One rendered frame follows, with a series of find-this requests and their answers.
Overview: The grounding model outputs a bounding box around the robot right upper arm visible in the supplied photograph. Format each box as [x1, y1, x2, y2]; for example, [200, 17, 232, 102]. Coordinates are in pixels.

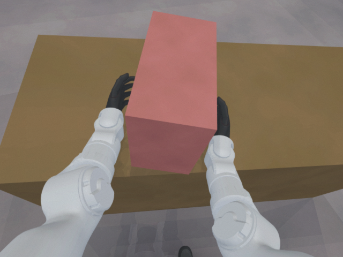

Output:
[212, 201, 314, 257]

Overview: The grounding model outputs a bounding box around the pedestal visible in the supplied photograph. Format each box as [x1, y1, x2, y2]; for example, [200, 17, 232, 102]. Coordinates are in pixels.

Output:
[0, 35, 343, 215]

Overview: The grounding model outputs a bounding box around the left robot hand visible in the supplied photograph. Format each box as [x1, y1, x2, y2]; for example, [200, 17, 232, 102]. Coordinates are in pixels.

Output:
[106, 73, 135, 111]

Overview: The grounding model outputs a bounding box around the carton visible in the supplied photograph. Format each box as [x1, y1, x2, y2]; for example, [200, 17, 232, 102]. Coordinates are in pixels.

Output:
[125, 11, 217, 175]

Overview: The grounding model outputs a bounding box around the robot left upper arm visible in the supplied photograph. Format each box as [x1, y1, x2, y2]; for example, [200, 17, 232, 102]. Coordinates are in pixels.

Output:
[0, 165, 114, 257]

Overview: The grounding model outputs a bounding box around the right robot foot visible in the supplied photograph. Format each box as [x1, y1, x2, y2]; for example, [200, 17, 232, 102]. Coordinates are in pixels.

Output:
[178, 246, 193, 257]

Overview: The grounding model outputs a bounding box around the right robot hand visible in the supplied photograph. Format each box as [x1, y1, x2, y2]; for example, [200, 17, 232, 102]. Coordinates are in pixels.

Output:
[214, 96, 230, 138]

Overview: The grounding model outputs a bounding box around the robot left forearm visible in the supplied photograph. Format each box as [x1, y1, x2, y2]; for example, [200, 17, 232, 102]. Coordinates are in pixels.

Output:
[41, 108, 124, 206]

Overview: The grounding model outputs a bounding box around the robot right forearm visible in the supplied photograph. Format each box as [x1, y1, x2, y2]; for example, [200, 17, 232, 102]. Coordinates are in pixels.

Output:
[204, 135, 259, 220]

